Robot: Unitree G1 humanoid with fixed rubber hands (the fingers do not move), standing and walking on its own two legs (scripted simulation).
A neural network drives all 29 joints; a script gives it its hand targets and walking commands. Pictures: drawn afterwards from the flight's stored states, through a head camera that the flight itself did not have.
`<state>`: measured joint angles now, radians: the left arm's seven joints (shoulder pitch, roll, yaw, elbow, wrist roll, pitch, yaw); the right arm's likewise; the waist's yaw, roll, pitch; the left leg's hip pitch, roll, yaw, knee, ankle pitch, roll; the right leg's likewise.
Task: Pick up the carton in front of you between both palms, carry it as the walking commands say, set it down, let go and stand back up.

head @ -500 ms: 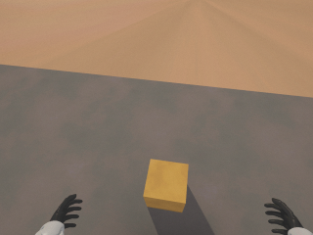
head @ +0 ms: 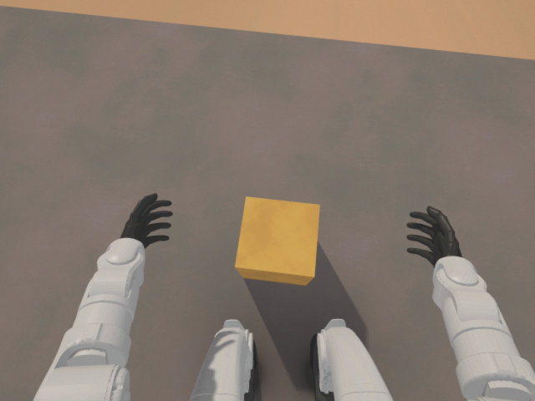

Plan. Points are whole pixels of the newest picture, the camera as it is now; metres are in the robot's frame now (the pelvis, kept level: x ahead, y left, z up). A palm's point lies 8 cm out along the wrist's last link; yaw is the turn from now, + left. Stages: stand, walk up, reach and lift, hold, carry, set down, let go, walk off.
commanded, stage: reach and lift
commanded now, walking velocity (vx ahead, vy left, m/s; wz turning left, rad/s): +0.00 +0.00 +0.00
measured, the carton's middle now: (278, 244) +0.44 +0.00 -0.57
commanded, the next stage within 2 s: none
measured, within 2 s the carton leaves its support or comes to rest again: neither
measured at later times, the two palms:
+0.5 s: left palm (184, 179) +0.49 +0.19 -0.16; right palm (381, 202) +0.43 -0.19 -0.16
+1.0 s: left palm (207, 225) +0.46 +0.19 -0.41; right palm (355, 238) +0.42 -0.19 -0.41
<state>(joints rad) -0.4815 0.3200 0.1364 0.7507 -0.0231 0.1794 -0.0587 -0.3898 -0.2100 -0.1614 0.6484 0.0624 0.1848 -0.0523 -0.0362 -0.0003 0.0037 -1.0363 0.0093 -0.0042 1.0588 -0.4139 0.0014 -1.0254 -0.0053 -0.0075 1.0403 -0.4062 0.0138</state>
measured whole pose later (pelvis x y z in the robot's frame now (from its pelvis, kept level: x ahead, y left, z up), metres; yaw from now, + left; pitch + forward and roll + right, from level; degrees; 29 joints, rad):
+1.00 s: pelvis -0.07 +0.00 -0.25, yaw -2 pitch +45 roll -3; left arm -1.25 0.43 0.07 1.01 -0.17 0.07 0.05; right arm -1.11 -0.21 -0.18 0.84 0.21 0.07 -0.18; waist -0.04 -0.01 0.10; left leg -2.21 0.01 -0.04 1.95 -0.53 0.00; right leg -2.19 0.01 -0.02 1.92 -0.52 0.03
